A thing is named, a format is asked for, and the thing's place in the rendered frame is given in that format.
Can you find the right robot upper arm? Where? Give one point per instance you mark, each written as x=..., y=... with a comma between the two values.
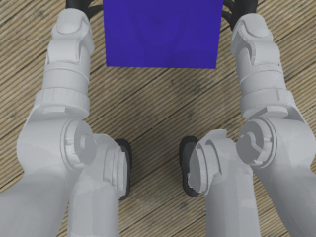
x=280, y=152

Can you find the carton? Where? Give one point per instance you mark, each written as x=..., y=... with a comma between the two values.
x=162, y=33

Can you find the robot right shin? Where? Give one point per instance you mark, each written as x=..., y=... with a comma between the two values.
x=213, y=134

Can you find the left robot forearm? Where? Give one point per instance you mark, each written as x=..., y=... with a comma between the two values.
x=66, y=75

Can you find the right robot foot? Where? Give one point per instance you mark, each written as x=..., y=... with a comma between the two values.
x=186, y=148

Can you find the robot right hand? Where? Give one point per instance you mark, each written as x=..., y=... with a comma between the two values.
x=238, y=9

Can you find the right robot forearm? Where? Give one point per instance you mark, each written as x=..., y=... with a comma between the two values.
x=260, y=73

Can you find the robot left hand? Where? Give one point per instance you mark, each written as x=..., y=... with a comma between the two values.
x=83, y=5

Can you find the left robot upper arm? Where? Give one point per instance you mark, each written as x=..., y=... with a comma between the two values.
x=53, y=154

